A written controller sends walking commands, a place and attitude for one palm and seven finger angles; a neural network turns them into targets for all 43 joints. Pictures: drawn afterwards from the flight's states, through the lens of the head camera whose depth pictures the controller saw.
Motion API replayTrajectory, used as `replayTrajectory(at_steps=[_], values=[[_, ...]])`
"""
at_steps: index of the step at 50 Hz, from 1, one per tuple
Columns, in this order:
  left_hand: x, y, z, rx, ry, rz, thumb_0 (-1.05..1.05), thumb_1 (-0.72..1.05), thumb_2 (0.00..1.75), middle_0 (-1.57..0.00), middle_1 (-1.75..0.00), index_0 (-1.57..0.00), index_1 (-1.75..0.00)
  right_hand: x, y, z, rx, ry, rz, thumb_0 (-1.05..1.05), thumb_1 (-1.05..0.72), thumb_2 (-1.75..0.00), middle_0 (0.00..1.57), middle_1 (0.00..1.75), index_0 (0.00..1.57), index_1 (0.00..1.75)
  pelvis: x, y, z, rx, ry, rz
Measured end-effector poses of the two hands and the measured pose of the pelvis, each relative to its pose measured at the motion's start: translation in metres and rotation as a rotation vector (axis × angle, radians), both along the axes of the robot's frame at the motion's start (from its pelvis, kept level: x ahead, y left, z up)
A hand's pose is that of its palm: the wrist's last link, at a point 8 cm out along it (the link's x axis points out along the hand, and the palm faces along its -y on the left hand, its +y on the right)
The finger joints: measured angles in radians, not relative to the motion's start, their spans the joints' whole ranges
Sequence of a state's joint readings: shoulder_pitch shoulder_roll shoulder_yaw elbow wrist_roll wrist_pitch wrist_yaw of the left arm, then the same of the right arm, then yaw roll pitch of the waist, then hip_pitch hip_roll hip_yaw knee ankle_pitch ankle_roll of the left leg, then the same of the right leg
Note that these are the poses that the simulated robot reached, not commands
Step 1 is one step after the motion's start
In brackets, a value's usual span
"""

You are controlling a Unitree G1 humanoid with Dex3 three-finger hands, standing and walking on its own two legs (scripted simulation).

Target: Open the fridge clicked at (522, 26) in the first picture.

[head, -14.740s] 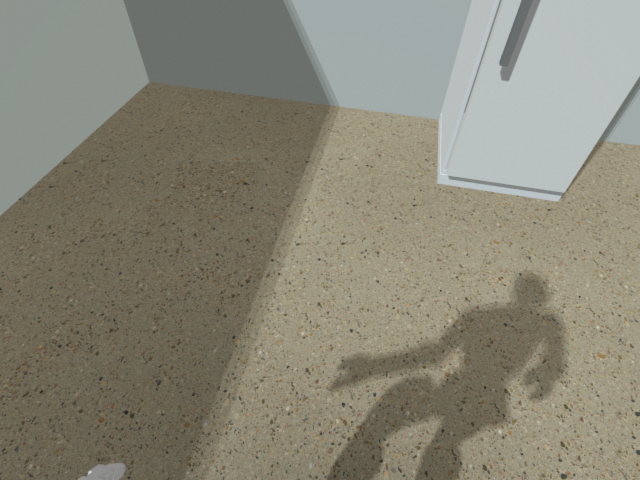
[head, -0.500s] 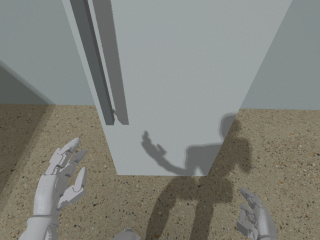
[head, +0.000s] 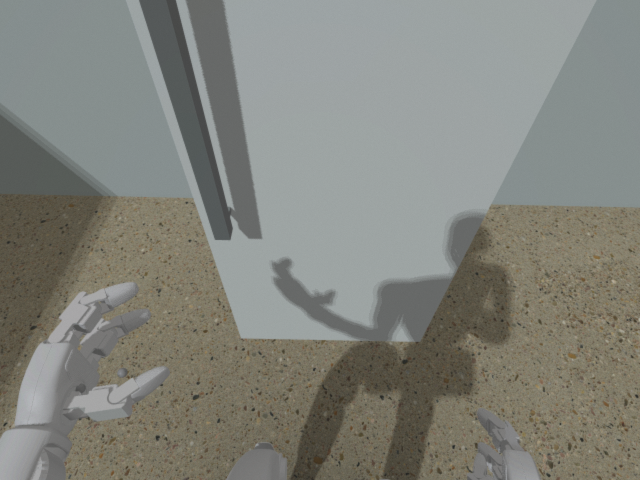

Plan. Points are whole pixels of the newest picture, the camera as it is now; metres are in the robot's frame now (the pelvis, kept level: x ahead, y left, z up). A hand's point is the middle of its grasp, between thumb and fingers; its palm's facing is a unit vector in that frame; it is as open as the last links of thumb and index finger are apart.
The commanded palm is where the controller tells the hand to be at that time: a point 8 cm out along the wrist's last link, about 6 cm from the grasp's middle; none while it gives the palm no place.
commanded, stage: raise the hand to about handle height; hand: left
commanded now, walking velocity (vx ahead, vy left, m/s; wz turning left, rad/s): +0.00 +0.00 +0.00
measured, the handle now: (194, 104) +0.54 +0.20 +0.18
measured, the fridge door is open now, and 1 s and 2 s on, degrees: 0 0 0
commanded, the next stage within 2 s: move the hooked fingers beside the handle in 1.30 s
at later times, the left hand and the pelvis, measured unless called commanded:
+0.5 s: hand (65, 336) +0.24 +0.28 +0.10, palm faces +0.06 -1.00 -0.05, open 13.6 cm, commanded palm +0.22 +0.33 +0.10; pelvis +0.00 +0.02 +0.02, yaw +1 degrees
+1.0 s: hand (42, 302) +0.27 +0.30 +0.13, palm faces +0.05 -1.00 -0.03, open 14.0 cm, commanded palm +0.23 +0.34 +0.13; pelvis +0.00 +0.02 +0.03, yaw +1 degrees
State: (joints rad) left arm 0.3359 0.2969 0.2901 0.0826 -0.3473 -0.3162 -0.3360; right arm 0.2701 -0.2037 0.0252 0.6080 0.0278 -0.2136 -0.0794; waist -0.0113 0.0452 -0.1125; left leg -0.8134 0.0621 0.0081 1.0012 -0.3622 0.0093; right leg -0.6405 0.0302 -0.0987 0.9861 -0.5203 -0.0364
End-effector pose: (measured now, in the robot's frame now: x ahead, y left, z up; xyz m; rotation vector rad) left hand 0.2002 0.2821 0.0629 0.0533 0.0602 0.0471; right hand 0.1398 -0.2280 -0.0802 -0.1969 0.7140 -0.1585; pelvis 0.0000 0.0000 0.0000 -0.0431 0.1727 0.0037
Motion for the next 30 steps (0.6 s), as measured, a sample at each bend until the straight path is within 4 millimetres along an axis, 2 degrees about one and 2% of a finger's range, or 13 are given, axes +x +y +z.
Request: replayTrajectory(at_steps=[5,11,22,30], values=[[0.003,0.011,0.007,0.01,-0.032,0.014,0.0,0.05,0.54,-0.26,-0.85,-0.26,-0.84,-0.006,-0.01,0.006,-0.041,0.017,-0.008,0.02,-0.91,-0.9,0.21,0.3,0.2,0.3,0.003,0.007,0.004,0.0,-0.003,-0.001],[0.007,0.02,0.01,0.002,-0.037,-0.005,0.0,-0.09,0.48,-0.27,-0.94,-0.27,-0.93,0.004,-0.012,0.02,-0.083,-0.014,0.004,0.02,-0.91,-0.9,0.21,0.3,0.2,0.3,0.004,0.014,0.008,-0.004,-0.016,0.003],[0.017,0.044,0.033,-0.002,-0.073,0.008,0.0,-0.34,0.37,-0.29,-1.11,-0.29,-1.1,0.033,0.016,0.046,-0.063,-0.11,0.079,0.02,-0.91,-0.9,0.21,0.3,0.2,0.3,0.004,0.022,0.019,-0.013,-0.054,0.015],[0.025,0.06,0.048,-0.005,-0.068,0.014,-0.01,-0.46,0.32,-0.3,-1.18,-0.3,-1.17,0.034,0.031,0.05,-0.042,-0.114,0.109,0.02,-0.91,-0.9,0.21,0.3,0.2,0.3,0.001,0.025,0.025,-0.013,-0.081,0.02]])
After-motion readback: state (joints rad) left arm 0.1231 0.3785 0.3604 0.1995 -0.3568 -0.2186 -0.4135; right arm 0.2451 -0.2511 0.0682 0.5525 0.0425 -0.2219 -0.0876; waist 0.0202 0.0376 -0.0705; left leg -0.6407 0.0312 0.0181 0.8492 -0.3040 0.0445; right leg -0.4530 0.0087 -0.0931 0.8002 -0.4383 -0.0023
